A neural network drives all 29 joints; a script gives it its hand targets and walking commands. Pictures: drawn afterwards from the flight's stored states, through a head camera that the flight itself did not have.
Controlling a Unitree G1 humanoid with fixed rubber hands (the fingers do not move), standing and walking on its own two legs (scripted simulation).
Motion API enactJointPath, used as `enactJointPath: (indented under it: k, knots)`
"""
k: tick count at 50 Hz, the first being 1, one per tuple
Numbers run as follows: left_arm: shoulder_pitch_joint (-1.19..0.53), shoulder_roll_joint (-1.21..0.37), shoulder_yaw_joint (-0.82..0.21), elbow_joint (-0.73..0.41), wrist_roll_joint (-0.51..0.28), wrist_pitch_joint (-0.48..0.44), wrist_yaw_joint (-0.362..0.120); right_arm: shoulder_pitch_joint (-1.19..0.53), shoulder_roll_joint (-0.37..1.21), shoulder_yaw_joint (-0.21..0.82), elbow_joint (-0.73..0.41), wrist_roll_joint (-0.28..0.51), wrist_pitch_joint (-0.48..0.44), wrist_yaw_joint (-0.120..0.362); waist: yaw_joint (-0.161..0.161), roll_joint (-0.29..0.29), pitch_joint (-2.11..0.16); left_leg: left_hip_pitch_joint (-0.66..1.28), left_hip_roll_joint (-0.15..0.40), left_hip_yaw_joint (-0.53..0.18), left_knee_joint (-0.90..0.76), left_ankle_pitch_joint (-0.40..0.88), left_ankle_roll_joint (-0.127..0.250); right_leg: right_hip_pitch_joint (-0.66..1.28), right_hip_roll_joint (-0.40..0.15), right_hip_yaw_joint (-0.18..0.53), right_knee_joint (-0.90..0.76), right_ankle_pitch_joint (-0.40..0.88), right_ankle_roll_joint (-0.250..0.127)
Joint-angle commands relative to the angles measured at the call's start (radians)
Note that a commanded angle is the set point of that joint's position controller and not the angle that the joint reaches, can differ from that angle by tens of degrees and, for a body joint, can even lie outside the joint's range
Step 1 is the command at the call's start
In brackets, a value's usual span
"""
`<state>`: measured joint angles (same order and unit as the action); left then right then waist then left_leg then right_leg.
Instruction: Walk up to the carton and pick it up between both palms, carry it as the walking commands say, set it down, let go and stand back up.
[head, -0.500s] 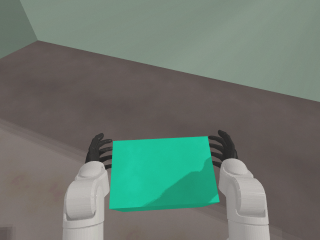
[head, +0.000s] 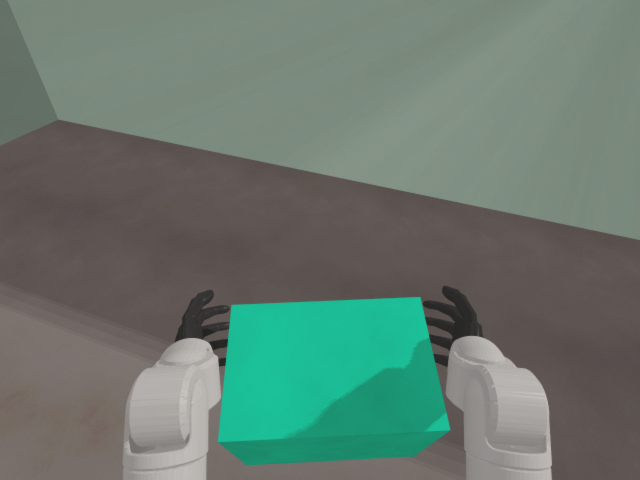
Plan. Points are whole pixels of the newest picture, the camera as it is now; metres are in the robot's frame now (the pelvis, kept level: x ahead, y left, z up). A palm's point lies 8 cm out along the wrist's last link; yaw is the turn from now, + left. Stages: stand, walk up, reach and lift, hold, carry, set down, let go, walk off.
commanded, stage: carry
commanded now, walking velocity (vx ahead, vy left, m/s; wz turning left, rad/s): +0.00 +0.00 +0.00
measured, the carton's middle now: (328, 385) +0.26 +0.00 +0.02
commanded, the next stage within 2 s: none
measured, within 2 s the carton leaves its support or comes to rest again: neither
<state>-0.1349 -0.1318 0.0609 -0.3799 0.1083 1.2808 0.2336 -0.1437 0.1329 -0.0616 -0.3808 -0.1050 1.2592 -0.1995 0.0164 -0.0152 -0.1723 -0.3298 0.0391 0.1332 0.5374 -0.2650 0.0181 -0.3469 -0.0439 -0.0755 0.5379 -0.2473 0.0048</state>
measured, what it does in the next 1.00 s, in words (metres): stands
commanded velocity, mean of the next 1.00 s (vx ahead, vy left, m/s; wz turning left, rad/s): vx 0.00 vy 0.00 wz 0.00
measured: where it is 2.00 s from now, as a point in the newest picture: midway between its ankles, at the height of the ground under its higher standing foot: outside the picture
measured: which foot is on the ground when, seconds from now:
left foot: down 0.00-1.00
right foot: down 0.00-1.00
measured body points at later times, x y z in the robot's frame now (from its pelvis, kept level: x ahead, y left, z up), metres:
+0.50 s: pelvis -0.01 +0.00 +0.00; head -0.04 +0.00 +0.45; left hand +0.26 +0.16 +0.10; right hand +0.26 -0.15 +0.11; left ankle +0.01 +0.10 -0.73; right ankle +0.02 -0.12 -0.73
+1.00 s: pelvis +0.00 +0.00 +0.00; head -0.03 +0.00 +0.45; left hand +0.26 +0.15 +0.10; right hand +0.26 -0.16 +0.11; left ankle +0.01 +0.10 -0.73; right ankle +0.02 -0.12 -0.73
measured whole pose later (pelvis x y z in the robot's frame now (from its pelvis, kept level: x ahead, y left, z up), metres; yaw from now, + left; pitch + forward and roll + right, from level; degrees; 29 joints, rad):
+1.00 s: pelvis +0.00 +0.00 +0.00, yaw +0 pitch +3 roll +0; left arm -0.15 -0.13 0.05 -0.39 0.12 1.27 0.22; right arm -0.13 0.13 -0.05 -0.42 -0.13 1.26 -0.19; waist 0.01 0.00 -0.13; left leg -0.31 0.05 0.13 0.52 -0.25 0.01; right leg -0.33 -0.04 -0.08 0.52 -0.23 0.00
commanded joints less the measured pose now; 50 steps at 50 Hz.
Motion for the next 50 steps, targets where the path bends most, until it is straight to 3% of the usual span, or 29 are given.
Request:
enactJointPath:
  k: [1, 26, 50]
  knots:
    - [-0.451, -0.949, -0.618, -0.093, -0.402, -0.017, -0.267, -0.351, 0.919, 0.549, -0.030, 0.342, 0.003, 0.229, -0.010, 0.051, -0.107, 0.061, 0.132, -0.127, -0.141, 0.096, -0.013, 0.026, -0.074, 0.061, -0.071, 0.077, -0.009]
    - [-0.437, -0.950, -0.617, -0.107, -0.395, -0.024, -0.280, -0.371, 0.938, 0.598, -0.068, 0.358, 0.002, 0.252, -0.008, 0.011, -0.129, 0.081, 0.097, -0.101, -0.114, 0.094, -0.004, 0.062, -0.083, 0.073, -0.107, 0.124, -0.022]
    - [-0.425, -0.933, -0.618, -0.113, -0.390, -0.033, -0.281, -0.357, 0.934, 0.607, -0.084, 0.355, -0.005, 0.254, -0.007, 0.009, -0.121, 0.088, 0.098, -0.089, -0.100, 0.121, -0.002, 0.084, -0.087, 0.075, -0.099, 0.145, -0.023]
